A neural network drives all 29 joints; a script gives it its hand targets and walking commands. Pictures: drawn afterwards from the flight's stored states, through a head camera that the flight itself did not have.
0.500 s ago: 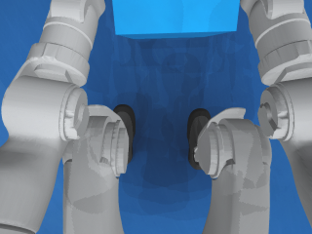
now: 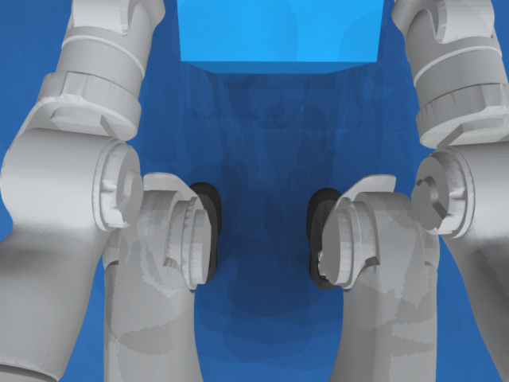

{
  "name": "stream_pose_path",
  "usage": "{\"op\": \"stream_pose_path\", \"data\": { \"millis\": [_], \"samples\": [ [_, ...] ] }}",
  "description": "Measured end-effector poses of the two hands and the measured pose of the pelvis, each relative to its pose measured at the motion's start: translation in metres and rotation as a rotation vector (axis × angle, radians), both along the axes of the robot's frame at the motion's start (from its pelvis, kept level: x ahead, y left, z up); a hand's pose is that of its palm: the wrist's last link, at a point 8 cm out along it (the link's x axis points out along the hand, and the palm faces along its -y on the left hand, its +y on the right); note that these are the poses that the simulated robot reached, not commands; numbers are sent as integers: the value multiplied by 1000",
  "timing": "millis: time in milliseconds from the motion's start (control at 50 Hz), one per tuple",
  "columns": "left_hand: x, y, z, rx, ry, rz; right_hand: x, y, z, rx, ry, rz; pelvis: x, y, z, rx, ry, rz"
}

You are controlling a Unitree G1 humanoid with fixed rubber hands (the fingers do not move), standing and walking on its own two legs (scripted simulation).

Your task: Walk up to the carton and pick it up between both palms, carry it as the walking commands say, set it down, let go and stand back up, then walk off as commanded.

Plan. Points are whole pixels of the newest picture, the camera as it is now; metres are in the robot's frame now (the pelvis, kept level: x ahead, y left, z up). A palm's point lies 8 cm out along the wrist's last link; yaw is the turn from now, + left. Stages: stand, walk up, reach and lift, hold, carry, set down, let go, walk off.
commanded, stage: reach and lift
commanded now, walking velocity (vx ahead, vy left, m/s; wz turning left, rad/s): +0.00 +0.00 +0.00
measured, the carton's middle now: out of the picture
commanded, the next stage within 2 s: none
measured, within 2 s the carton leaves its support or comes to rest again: leaves its support in 0.04 s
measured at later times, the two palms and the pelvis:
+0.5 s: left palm out of the picture +0.56 +0.14 -0.11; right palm out of the picture +0.57 -0.13 -0.10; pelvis -0.01 +0.00 +0.03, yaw -1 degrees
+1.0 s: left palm out of the picture +0.53 +0.13 -0.06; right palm out of the picture +0.55 -0.14 -0.04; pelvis -0.02 +0.00 +0.07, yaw -1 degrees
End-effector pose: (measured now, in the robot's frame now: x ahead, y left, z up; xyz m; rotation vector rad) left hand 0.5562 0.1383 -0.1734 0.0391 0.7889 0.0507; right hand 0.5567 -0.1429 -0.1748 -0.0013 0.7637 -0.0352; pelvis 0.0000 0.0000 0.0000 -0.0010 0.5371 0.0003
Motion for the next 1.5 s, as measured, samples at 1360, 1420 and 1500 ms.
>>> {"op": "stream_pose_path", "data": {
  "millis": [1360, 1420, 1500],
  "samples": [
    [-33, 7, 161, -47, -130, 162, -19, 19, 170, 10, -117, -84, -35, 6, 103, -9, -53, -19],
    [-35, 4, 171, -56, -141, 157, -22, 15, 184, 4, -130, -89, -35, 8, 110, -16, -61, -18],
    [-37, -2, 181, -53, -143, 145, -23, 10, 198, -8, -132, -87, -36, 10, 118, -20, -74, -23]
  ]
}}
